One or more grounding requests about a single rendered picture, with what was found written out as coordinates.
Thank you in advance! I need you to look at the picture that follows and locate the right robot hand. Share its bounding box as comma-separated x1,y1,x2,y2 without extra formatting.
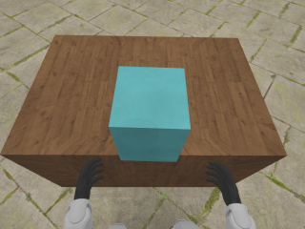
206,161,241,206

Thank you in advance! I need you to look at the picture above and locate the robot left forearm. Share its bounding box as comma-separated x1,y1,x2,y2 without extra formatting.
64,198,93,229

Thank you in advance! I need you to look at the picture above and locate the carton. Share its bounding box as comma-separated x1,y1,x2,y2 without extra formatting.
109,66,191,162

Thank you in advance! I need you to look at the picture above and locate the pedestal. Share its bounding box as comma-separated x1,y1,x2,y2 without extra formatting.
0,34,287,187

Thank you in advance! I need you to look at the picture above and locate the left robot hand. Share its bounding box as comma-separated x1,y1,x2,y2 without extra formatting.
73,157,104,200

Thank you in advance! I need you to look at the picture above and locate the robot right forearm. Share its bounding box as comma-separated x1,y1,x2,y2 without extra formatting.
225,203,256,229

